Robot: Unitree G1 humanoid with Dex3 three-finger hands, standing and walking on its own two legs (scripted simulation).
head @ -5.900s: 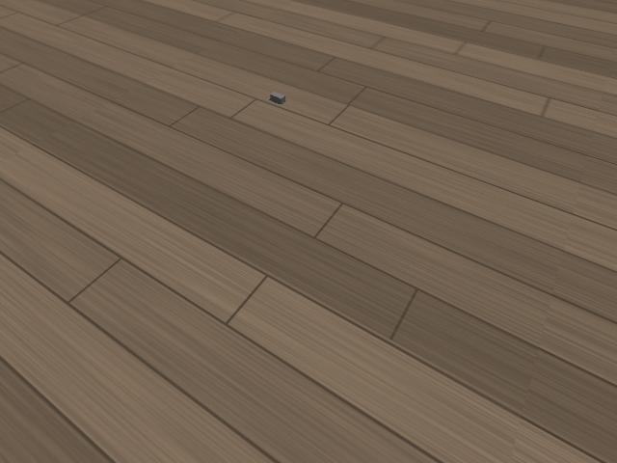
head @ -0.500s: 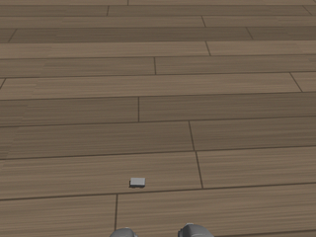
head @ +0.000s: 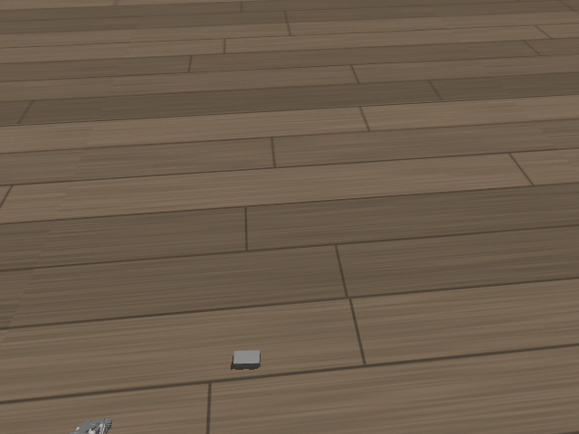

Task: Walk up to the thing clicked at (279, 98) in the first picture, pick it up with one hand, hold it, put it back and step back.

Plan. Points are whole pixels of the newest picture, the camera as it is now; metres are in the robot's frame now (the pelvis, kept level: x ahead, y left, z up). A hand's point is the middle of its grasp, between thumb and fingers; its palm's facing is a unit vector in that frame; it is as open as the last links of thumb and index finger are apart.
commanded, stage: walk up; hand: left
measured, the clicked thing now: (247, 358) +0.47 +0.14 -0.74
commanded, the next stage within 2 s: stand in 1.48 s
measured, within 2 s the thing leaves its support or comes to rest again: neither
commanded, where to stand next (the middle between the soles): +0.11 -0.03 m, yaw +0 degrees
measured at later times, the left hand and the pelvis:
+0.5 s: hand out of the picture +0.12 +0.25 -0.14, palm faces -0.02 -0.96 -0.29, open 7.4 cm; pelvis +0.02 +0.01 +0.02, yaw -2 degrees
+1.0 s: hand out of the picture +0.13 +0.25 -0.14, palm faces -0.04 -0.95 -0.31, open 7.4 cm; pelvis +0.03 +0.01 +0.02, yaw -2 degrees
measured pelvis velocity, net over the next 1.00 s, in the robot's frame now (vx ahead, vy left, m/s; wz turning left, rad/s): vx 0.03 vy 0.01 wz -0.04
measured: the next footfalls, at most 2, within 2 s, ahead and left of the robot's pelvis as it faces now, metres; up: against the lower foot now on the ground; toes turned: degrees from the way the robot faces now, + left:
none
